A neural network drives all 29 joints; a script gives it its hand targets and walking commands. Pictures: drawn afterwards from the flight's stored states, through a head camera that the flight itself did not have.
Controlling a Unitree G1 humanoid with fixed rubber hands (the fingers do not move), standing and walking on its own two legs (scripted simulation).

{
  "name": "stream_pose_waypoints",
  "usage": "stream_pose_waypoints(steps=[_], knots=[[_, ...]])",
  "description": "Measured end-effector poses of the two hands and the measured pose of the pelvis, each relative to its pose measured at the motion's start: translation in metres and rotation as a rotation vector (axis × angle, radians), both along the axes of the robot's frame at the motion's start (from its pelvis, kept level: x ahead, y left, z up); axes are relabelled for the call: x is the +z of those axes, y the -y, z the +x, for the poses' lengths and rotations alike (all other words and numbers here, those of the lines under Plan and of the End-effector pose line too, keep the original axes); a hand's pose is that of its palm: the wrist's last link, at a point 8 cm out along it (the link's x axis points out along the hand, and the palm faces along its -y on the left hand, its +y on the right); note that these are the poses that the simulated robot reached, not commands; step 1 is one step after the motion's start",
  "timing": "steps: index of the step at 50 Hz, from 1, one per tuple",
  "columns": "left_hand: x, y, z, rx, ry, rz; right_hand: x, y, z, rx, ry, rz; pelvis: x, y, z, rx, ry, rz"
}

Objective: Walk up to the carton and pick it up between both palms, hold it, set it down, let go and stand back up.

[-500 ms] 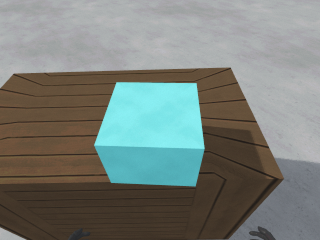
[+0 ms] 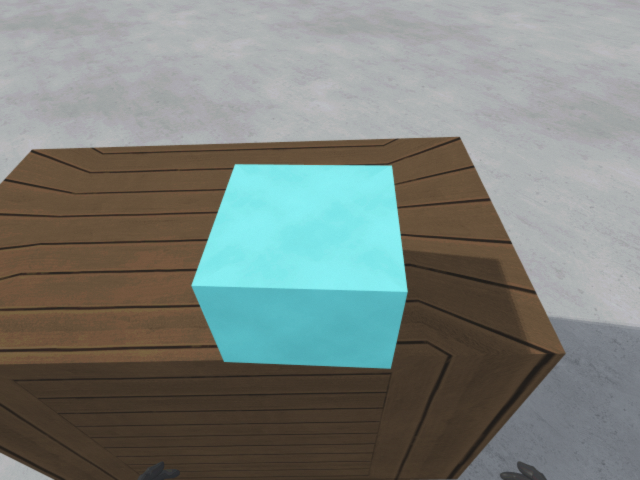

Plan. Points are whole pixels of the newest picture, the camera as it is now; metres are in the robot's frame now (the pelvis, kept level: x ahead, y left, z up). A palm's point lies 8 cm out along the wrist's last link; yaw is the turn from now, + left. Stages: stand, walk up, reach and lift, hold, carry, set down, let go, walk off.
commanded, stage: stand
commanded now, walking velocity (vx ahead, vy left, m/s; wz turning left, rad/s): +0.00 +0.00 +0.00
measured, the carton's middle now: (309, 262) +0.43 +0.03 +0.03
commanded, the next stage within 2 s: none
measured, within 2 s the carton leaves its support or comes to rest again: neither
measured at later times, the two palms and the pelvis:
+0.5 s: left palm out of the picture +0.11 +0.26 -0.09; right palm out of the picture +0.10 -0.25 -0.11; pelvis +0.00 +0.00 +0.00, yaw +0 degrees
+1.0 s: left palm out of the picture +0.10 +0.26 -0.09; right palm out of the picture +0.09 -0.25 -0.11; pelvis -0.01 +0.00 +0.00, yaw +0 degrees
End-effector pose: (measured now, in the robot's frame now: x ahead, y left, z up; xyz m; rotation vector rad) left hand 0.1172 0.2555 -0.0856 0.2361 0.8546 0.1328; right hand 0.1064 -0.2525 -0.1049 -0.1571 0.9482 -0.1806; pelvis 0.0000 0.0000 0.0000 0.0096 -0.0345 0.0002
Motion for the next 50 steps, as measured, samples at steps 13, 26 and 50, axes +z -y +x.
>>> stream_pose_waypoints(steps=[13,26,50], knots=[[-0.001,-0.001,-0.003,0.002,-0.003,0.000,-0.001,0.000,-0.004,-0.002,-0.008,0.000,0.000,0.000,-0.002,0.000,0.003,0.000],[-0.002,-0.001,-0.009,0.006,-0.011,0.001,-0.002,0.000,-0.008,-0.003,-0.007,0.000,0.000,0.000,-0.005,0.000,0.007,0.000],[-0.003,-0.002,-0.013,0.009,-0.019,0.002,-0.004,0.000,-0.014,-0.006,-0.022,0.004,0.000,-0.001,-0.007,0.000,0.011,-0.001]])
